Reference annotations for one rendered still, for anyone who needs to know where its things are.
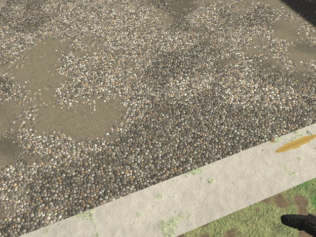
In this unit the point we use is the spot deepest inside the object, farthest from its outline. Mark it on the right robot hand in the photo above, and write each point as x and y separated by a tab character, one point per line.
300	222

